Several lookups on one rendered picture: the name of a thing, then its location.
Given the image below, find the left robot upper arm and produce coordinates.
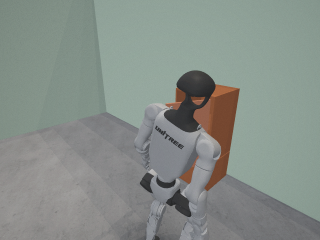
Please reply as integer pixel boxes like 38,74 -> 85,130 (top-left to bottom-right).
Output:
134,103 -> 169,151

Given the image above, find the right robot forearm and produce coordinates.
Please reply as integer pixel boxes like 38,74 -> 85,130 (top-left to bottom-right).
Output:
189,191 -> 208,237

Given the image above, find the robot left shin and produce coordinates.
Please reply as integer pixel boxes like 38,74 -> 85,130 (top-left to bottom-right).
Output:
146,200 -> 163,240

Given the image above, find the humanoid robot torso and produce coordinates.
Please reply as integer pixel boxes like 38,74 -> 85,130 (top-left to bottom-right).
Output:
149,106 -> 207,206

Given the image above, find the robot right hand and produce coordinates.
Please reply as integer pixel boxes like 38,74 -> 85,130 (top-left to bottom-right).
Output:
189,228 -> 210,240

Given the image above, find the cupboard door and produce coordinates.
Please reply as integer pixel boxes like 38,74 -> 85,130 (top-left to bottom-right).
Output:
165,99 -> 211,167

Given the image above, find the robot left hand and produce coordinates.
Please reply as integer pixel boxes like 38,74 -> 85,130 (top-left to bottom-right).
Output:
141,159 -> 151,171

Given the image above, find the left robot forearm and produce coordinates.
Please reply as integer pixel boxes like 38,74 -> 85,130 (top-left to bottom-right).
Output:
134,139 -> 150,162

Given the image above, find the right robot upper arm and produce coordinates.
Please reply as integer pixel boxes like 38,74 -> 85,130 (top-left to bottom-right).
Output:
184,132 -> 221,206

